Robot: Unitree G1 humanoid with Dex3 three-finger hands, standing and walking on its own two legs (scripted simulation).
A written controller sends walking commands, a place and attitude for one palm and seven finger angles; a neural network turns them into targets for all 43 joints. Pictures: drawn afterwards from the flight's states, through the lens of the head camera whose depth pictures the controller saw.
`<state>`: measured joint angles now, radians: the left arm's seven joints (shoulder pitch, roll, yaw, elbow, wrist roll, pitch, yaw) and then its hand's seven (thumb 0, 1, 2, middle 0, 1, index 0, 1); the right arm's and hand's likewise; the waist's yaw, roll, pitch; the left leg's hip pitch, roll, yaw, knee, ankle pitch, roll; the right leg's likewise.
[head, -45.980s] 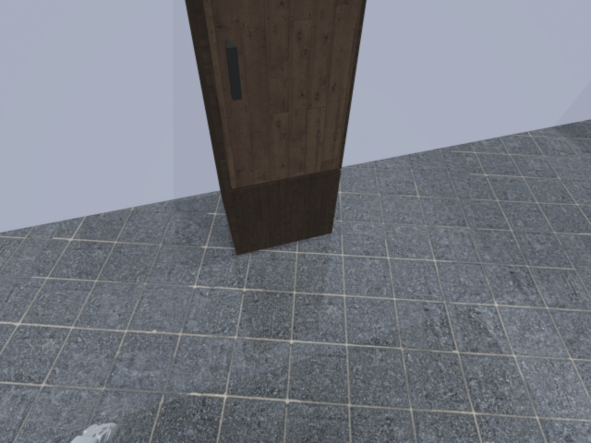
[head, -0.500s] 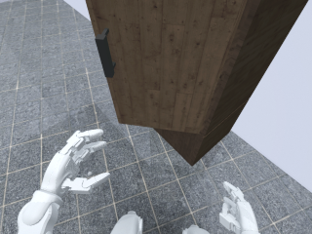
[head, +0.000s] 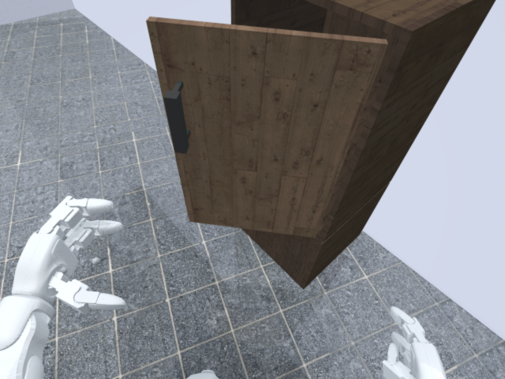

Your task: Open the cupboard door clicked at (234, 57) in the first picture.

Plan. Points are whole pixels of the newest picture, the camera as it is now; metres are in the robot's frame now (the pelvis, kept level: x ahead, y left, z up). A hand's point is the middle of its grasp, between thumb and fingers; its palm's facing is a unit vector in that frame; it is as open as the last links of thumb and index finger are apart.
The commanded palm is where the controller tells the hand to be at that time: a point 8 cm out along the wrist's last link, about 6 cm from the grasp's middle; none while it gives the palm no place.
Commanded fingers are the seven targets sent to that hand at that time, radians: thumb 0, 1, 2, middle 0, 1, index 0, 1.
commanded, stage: raise the hand with hooked fingers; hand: left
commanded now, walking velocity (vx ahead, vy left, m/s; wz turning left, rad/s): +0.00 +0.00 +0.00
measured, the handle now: (180, 117) +0.57 +0.18 +0.09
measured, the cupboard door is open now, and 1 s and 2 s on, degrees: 40 40 40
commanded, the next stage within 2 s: move the hooked fingers beside the handle in 0.86 s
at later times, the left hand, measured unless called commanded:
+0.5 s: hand (77, 219) +0.30 +0.27 +0.11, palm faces -0.05 -1.00 -0.05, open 14.0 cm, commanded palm +0.27 +0.31 +0.11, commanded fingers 0.00 -0.50 0.30 -0.30 -1.20 -0.30 -1.20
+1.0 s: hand (85, 220) +0.30 +0.26 +0.11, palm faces -0.02 -1.00 -0.03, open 14.0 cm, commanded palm +0.28 +0.31 +0.11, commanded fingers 0.00 -0.50 0.30 -0.30 -1.20 -0.30 -1.20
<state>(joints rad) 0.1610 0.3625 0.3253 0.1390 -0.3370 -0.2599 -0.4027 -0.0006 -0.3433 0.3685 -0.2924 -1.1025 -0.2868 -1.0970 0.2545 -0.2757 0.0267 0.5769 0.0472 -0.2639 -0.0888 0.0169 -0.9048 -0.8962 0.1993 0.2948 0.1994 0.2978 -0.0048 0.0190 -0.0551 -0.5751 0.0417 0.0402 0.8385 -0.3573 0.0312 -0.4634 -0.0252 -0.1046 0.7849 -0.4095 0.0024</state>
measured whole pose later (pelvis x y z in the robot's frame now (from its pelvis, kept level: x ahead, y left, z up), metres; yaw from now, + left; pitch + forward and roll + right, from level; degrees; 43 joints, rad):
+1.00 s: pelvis +0.01 -0.01 +0.01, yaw +0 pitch +4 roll -1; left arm -0.09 0.45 0.45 0.46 -0.36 -0.18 -0.57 -0.01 -0.50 0.30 -0.30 -1.20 -0.30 -1.20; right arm 0.27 -0.29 0.05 0.60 0.05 -0.22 -0.10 0.02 -0.90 -0.90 0.20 0.30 0.20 0.30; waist 0.00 0.03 -0.04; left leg -0.48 0.04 0.05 0.71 -0.31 0.02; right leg -0.38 -0.02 -0.09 0.68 -0.37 -0.01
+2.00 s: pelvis +0.01 -0.01 +0.00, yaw -2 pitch +12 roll -2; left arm -0.68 0.61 0.47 1.06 -0.20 -0.28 -0.55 -0.01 -0.50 0.30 -0.30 -1.20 -0.30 -1.20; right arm 0.35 -0.31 0.04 0.62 0.04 -0.07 -0.07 0.01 -0.90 -0.90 0.20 0.30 0.20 0.30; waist -0.09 0.01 -0.05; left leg -0.66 0.05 0.06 0.80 -0.34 0.03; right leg -0.57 -0.01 -0.08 0.76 -0.39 0.00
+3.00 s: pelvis +0.03 +0.00 -0.01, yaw -4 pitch +19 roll -4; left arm -0.89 0.75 0.53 1.20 -0.11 -0.28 -0.52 -0.01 -0.50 0.30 -0.30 -1.20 -0.30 -1.20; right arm 0.42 -0.29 0.04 0.59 0.01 0.08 -0.03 0.01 -0.90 -0.90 0.20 0.30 0.20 0.30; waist -0.17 0.02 -0.08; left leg -0.83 0.08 0.06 0.90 -0.40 0.04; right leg -0.72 0.01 -0.07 0.80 -0.42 0.01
